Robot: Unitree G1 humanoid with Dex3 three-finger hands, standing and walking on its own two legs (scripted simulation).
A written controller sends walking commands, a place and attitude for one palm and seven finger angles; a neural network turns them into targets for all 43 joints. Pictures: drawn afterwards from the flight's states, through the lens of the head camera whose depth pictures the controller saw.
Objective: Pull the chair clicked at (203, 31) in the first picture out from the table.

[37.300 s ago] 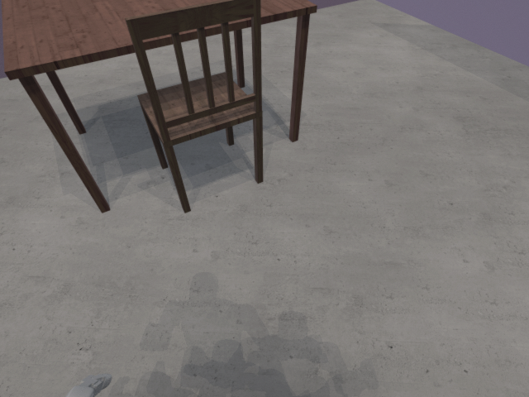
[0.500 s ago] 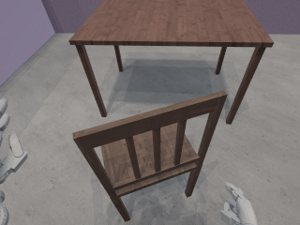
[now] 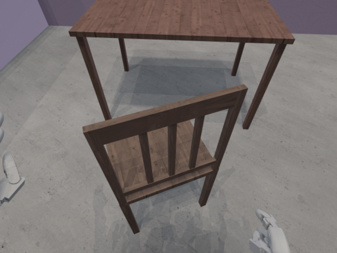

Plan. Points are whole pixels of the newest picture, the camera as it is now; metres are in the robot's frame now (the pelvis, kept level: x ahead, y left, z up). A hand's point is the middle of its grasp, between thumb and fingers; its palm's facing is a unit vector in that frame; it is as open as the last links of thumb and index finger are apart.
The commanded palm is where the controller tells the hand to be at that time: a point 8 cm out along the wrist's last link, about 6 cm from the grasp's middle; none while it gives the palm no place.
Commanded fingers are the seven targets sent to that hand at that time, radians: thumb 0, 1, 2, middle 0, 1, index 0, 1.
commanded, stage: step back with the hand held close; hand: left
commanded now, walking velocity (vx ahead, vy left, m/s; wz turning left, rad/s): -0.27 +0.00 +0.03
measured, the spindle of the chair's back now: (171, 152) +0.43 +0.03 -0.09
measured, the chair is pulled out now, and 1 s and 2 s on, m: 0.54 0.54 0.54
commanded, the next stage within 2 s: stop stepping back and stand still in 1.16 s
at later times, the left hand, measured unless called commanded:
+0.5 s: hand (5, 204) +0.15 +0.26 +0.17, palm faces +0.52 -0.72 -0.46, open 7.4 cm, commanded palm +0.09 +0.30 +0.18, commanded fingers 0.00 0.90 0.90 -0.20 -0.30 -0.20 -0.30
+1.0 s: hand out of the picture +0.12 +0.27 +0.17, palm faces +0.40 -0.75 -0.52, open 7.4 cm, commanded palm +0.06 +0.32 +0.18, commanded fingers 0.00 0.90 0.90 -0.20 -0.30 -0.20 -0.30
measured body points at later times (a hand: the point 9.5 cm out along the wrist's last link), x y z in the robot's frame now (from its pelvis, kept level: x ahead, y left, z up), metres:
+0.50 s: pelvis -0.03 -0.01 -0.01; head -0.01 +0.00 +0.44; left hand +0.12 +0.30 +0.19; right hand +0.15 -0.23 -0.10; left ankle +0.01 +0.14 -0.73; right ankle +0.08 -0.15 -0.73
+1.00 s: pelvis -0.08 +0.01 -0.01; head -0.04 +0.04 +0.44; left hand +0.09 +0.31 +0.20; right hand +0.11 -0.23 -0.08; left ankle +0.01 +0.14 -0.73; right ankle +0.00 -0.14 -0.73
